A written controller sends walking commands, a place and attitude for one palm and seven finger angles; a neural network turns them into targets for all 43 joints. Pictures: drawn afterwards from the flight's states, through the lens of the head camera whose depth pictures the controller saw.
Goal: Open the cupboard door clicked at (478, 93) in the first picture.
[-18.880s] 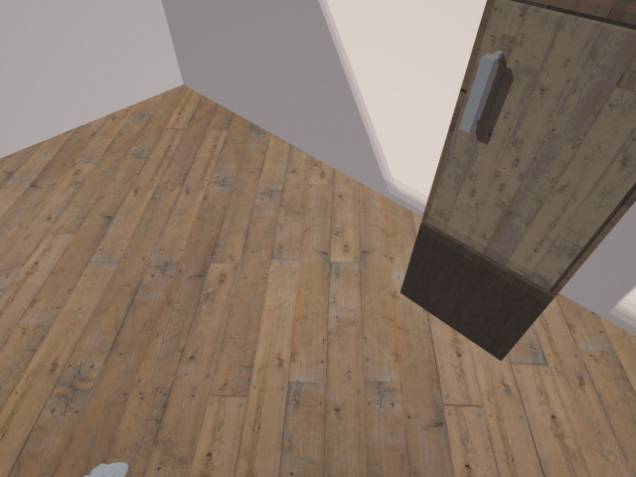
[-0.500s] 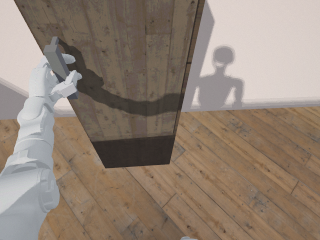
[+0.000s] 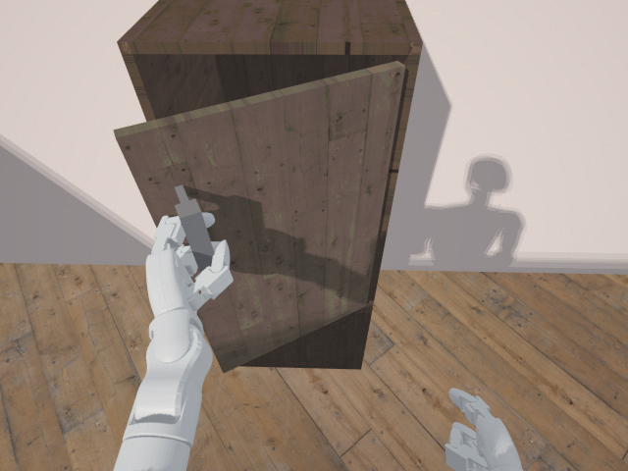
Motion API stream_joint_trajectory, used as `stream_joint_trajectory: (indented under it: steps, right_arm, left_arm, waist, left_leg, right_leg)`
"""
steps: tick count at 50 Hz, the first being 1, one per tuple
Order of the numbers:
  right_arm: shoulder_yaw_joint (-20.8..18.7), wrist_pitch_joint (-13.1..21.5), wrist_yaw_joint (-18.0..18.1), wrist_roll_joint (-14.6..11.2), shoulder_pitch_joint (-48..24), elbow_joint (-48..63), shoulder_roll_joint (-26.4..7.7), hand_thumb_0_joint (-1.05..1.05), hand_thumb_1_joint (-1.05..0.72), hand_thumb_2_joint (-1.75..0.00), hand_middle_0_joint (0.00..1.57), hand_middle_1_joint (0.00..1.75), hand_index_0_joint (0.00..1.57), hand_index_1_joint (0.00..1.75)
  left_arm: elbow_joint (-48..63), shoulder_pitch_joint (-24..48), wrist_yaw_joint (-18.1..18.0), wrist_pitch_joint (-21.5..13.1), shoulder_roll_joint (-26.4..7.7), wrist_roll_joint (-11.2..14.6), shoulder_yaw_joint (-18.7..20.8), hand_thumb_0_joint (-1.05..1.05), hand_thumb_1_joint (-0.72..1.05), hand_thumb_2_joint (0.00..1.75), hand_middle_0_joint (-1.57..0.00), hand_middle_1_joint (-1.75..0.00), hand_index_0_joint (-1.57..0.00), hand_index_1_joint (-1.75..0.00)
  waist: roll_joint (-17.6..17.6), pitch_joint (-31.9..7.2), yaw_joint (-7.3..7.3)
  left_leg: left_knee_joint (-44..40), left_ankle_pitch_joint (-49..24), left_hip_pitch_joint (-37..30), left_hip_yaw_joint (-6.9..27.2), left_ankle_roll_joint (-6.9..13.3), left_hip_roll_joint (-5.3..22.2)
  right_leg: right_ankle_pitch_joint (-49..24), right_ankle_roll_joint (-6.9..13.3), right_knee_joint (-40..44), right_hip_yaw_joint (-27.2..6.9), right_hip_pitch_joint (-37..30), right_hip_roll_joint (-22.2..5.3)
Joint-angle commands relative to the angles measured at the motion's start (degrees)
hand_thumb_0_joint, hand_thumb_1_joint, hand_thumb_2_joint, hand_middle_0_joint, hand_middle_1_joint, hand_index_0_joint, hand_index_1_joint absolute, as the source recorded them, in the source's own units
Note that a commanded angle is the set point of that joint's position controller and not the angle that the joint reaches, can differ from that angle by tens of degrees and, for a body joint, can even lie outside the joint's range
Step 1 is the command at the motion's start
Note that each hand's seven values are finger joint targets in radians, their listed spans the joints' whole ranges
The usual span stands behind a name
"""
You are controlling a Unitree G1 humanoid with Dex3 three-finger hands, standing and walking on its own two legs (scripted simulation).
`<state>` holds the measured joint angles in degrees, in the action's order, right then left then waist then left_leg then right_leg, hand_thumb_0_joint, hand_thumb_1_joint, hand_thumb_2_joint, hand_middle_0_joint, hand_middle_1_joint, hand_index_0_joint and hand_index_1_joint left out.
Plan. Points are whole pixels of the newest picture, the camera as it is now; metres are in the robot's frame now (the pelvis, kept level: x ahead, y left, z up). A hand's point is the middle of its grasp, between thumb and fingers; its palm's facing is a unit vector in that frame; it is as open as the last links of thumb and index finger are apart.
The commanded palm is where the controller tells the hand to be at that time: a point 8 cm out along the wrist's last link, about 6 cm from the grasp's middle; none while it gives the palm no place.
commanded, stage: pull the door open along its arc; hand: left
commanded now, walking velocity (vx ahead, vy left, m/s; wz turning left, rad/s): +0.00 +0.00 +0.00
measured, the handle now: (198, 241) +0.38 +0.17 +0.10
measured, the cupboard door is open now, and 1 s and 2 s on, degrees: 29 45 50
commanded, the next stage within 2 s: open thumb and fingers to let go in 0.40 s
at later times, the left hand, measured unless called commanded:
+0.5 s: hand (282, 322) +0.26 +0.05 +0.11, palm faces +0.35 -0.94 +0.00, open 6.5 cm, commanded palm +0.22 +0.10 +0.10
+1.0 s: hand (268, 309) +0.28 +0.07 +0.11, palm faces +0.38 -0.92 +0.00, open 12.2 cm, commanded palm +0.23 +0.10 +0.10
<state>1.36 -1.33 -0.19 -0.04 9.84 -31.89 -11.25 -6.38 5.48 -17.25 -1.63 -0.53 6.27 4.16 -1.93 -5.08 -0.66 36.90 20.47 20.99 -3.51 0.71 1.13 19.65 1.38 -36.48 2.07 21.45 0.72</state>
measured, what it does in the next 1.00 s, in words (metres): stands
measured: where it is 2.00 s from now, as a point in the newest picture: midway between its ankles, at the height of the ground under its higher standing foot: outside the picture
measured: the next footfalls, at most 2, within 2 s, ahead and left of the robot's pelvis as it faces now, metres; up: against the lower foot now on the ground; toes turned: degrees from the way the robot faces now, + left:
none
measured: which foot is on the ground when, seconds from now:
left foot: down 0.00-1.00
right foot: down 0.00-1.00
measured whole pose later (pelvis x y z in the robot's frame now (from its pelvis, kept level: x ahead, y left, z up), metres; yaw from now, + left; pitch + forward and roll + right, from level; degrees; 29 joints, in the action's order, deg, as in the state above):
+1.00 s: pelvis -0.01 -0.02 +0.00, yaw +4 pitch -1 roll +0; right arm 1.7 -4.9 0.2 1.9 7.6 -33.9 -10.0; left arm 2.1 -2.1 -31.9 3.7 5.3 -2.5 -14.9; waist -2.6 -1.8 0.9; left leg 36.8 19.2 16.6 0.7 -0.4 0.4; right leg 19.8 2.6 -36.0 6.2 15.4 0.1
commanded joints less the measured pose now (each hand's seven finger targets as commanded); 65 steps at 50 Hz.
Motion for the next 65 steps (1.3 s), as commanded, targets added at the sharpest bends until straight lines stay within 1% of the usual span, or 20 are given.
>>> stream_joint_trajectory:
  steps: [1,3,6,8,12,19,22,24,25,27,35,39,41,45,47,52,56,58,61,65]
  right_arm:
    - [-2.03,-0.35,1.29,1.06,-4.39,7.68,-5.52,0.00,-0.90,-0.90,0.20,0.30,0.20,0.30]
    - [-1.72,-1.24,1.75,1.24,-5.71,7.93,-4.95,0.00,-0.90,-0.90,0.20,0.30,0.20,0.30]
    - [-1.47,-1.84,2.12,1.55,-6.66,7.95,-4.56,0.00,-0.90,-0.90,0.20,0.30,0.20,0.30]
    - [-1.28,-1.86,2.09,1.75,-7.35,8.37,-4.02,0.00,-0.90,-0.90,0.20,0.30,0.20,0.30]
    - [-1.45,-1.81,1.45,1.98,-7.97,9.12,-3.82,0.00,-0.90,-0.90,0.20,0.30,0.20,0.30]
    - [-1.93,-1.27,0.10,2.31,-8.86,9.79,-3.38,0.00,-0.90,-0.90,0.20,0.30,0.20,0.30]
    - [-1.96,-0.56,-0.52,2.12,-9.79,9.74,-3.16,0.00,-0.90,-0.90,0.20,0.30,0.20,0.30]
    - [-1.74,-0.33,-0.22,2.16,-9.77,9.05,-3.27,0.00,-0.90,-0.90,0.20,0.30,0.20,0.30]
    - [-1.54,-0.41,0.31,2.27,-9.73,8.25,-3.40,0.00,-0.90,-0.90,0.20,0.30,0.20,0.30]
    - [-1.63,-0.41,0.88,2.37,-10.18,7.99,-3.13,0.00,-0.90,-0.90,0.20,0.30,0.20,0.30]
    - [-1.45,-0.45,1.19,2.22,-9.58,7.79,-2.97,0.00,-0.90,-0.90,0.20,0.30,0.20,0.30]
    - [-1.34,-0.83,1.14,1.98,-10.03,7.94,-3.10,0.00,-0.90,-0.90,0.20,0.30,0.20,0.30]
    - [-1.41,-0.72,1.04,1.99,-9.80,7.89,-3.12,0.00,-0.90,-0.90,0.20,0.30,0.20,0.30]
    - [-1.29,-0.85,0.88,1.94,-10.45,7.66,-3.13,0.00,-0.90,-0.90,0.20,0.30,0.20,0.30]
    - [-1.37,-1.06,0.74,1.80,-10.61,7.43,-3.21,0.00,-0.90,-0.90,0.20,0.30,0.20,0.30]
    - [-1.52,-1.40,0.10,1.75,-10.32,7.44,-3.33,0.00,-0.90,-0.90,0.20,0.30,0.20,0.30]
    - [-1.53,-1.67,-0.01,1.65,-10.31,7.29,-3.35,0.00,-0.90,-0.90,0.20,0.30,0.20,0.30]
    - [-1.60,-1.88,-0.18,1.65,-10.81,7.67,-3.33,0.00,-0.90,-0.90,0.20,0.30,0.20,0.30]
    - [-1.39,-1.94,-0.16,1.59,-11.24,7.07,-3.40,0.00,-0.90,-0.90,0.20,0.30,0.20,0.30]
    - [-1.37,-1.87,-0.13,1.65,-11.48,6.55,-3.39,0.00,-0.90,-0.90,0.20,0.30,0.20,0.30]
  left_arm:
    - [17.76,9.01,-9.62,-0.46,-7.91,-5.27,3.92,0.00,0.90,0.90,-0.40,-1.35,-0.40,-1.35]
    - [20.11,9.41,-10.00,0.12,-5.49,-5.82,0.90,0.00,0.90,0.90,-0.40,-1.35,-0.40,-1.35]
    - [21.43,6.32,-9.68,0.36,-2.26,-5.96,-2.79,0.00,0.90,0.90,-0.40,-1.35,-0.40,-1.35]
    - [24.14,4.35,-9.71,0.16,-0.56,-5.81,-4.70,0.00,0.90,0.90,-0.40,-1.35,-0.40,-1.35]
    - [27.80,-2.00,-10.17,0.14,2.92,-6.56,-9.44,0.00,0.90,0.90,-0.40,-1.35,-0.40,-1.35]
    - [32.04,-8.93,-13.24,0.60,8.00,-10.61,-17.96,0.00,0.90,0.90,-0.40,-1.35,-0.40,-1.35]
    - [33.29,-11.60,-13.65,1.10,11.44,-10.07,-21.64,0.00,0.90,0.90,-0.40,-1.35,-0.40,-1.35]
    - [32.96,-6.89,-14.32,1.00,9.17,-9.75,-19.69,0.00,0.90,0.90,-0.40,-1.35,-0.40,-1.35]
    - [31.41,-1.22,-14.94,0.89,7.10,-9.72,-17.72,0.00,0.90,0.90,-0.40,-1.35,-0.40,-1.35]
    - [29.67,-1.71,-15.05,0.79,6.44,-9.43,-16.15,0.00,0.76,0.84,-0.39,-1.34,-0.39,-1.34]
    - [26.29,-0.47,-12.75,-0.15,8.83,-9.47,-18.11,0.00,0.20,0.60,-0.35,-1.27,-0.35,-1.27]
    - [25.64,3.10,-12.50,0.21,9.03,-9.67,-18.57,0.00,-0.08,0.48,-0.33,-1.24,-0.33,-1.24]
    - [24.07,3.38,-13.01,0.62,10.08,-9.99,-19.35,0.00,-0.22,0.42,-0.32,-1.23,-0.32,-1.23]
    - [22.75,7.12,-13.95,1.25,11.66,-10.21,-20.48,0.00,-0.50,0.30,-0.30,-1.20,-0.30,-1.20]
    - [21.65,7.22,-14.40,1.61,11.67,-10.41,-20.31,0.00,-0.50,0.30,-0.30,-1.20,-0.30,-1.20]
    - [20.76,7.61,-14.92,2.49,13.35,-10.73,-21.48,0.00,-0.50,0.30,-0.26,-0.95,-0.26,-0.95]
    - [20.74,8.75,-15.21,2.97,13.67,-10.72,-21.76,0.00,-0.50,0.30,-0.22,-0.75,-0.22,-0.75]
    - [21.65,7.69,-15.42,3.22,13.84,-10.46,-21.64,0.00,-0.50,0.30,-0.21,-0.65,-0.21,-0.65]
    - [20.02,9.68,-15.76,3.67,13.63,-10.53,-21.40,0.00,-0.50,0.30,-0.18,-0.50,-0.18,-0.50]
    - [19.07,12.55,-16.55,3.93,14.27,-10.67,-21.43,0.00,-0.50,0.30,-0.15,-0.30,-0.15,-0.30]
  waist:
    - [5.05,-11.07,2.08]
    - [3.31,-10.00,1.87]
    - [4.35,-8.40,1.59]
    - [3.22,-8.64,2.02]
    - [5.26,-8.33,2.11]
    - [7.37,-5.96,1.85]
    - [5.94,-5.90,2.01]
    - [6.50,-5.68,1.53]
    - [7.23,-5.15,0.84]
    - [7.66,-5.56,1.89]
    - [7.74,-5.57,1.34]
    - [5.95,-5.08,0.99]
    - [8.08,-4.61,0.95]
    - [6.28,-5.05,0.76]
    - [5.52,-5.43,1.10]
    - [4.06,-6.52,1.50]
    - [5.76,-6.51,1.42]
    - [4.84,-7.23,1.80]
    - [5.11,-5.11,1.50]
    - [5.82,-5.65,1.23]
  left_leg:
    - [-4.28,-17.86,-4.22,1.99,0.11,-0.89]
    - [-4.88,-16.71,-5.15,1.90,0.06,-1.02]
    - [-5.12,-16.21,-6.44,2.17,0.12,-0.96]
    - [-5.17,-16.60,-7.30,2.21,0.11,-1.16]
    - [-4.74,-17.53,-7.56,2.65,0.13,-1.08]
    - [-2.47,-15.86,-6.85,3.30,0.43,-1.51]
    - [-1.55,-15.08,-7.40,3.46,0.43,-1.61]
    - [-1.28,-14.15,-6.94,3.69,0.47,-1.99]
    - [-1.09,-13.10,-6.30,3.78,0.52,-2.35]
    - [-1.31,-12.12,-6.16,3.77,0.51,-2.46]
    - [-2.51,-12.86,-7.43,3.84,0.65,-2.28]
    - [-2.90,-12.52,-7.94,3.89,0.63,-2.15]
    - [-3.02,-12.54,-8.07,4.36,0.75,-1.92]
    - [-3.04,-11.54,-8.33,4.45,0.65,-1.92]
    - [-3.46,-11.68,-8.26,4.66,0.54,-1.69]
    - [-3.88,-13.15,-7.88,5.10,0.19,-1.16]
    - [-3.83,-13.56,-7.65,5.36,0.15,-0.91]
    - [-3.86,-13.85,-7.53,5.13,0.05,-0.86]
    - [-3.98,-11.66,-6.95,5.46,0.05,-0.86]
    - [-3.95,-10.24,-6.78,5.73,0.00,-1.04]
  right_leg:
    - [-22.09,-0.28,5.59,-0.69,-11.71,-1.08]
    - [-21.16,-0.24,6.56,-1.15,-11.74,-1.43]
    - [-20.91,-0.22,7.62,-1.06,-12.04,-1.55]
    - [-22.19,-0.29,7.56,-1.27,-12.58,-1.76]
    - [-25.01,-0.63,7.22,-1.37,-13.38,-2.19]
    - [-22.94,-0.70,7.41,-2.03,-11.10,-2.87]
    - [-20.63,-0.52,7.87,-1.83,-10.06,-3.05]
    - [-21.02,-1.01,8.31,-2.67,-9.65,-3.43]
    - [-19.48,-1.24,8.89,-3.22,-8.99,-3.66]
    - [-16.86,-1.35,10.16,-4.19,-9.57,-4.02]
    - [-18.58,-1.41,10.02,-3.44,-9.80,-4.09]
    - [-15.46,-0.69,9.66,-2.25,-8.52,-3.43]
    - [-14.01,-0.53,9.57,-1.28,-7.74,-2.98]
    - [-10.65,-0.02,9.17,-0.72,-6.23,-2.52]
    - [-10.20,0.29,8.69,-0.29,-6.21,-2.29]
    - [-11.43,0.98,6.31,1.44,-6.25,-1.41]
    - [-11.47,1.08,6.20,1.60,-6.48,-1.19]
    - [-11.77,1.16,5.64,1.79,-6.66,-1.11]
    - [-8.41,1.16,6.72,1.65,-5.40,-1.12]
    - [-6.15,1.23,6.50,1.86,-4.57,-1.04]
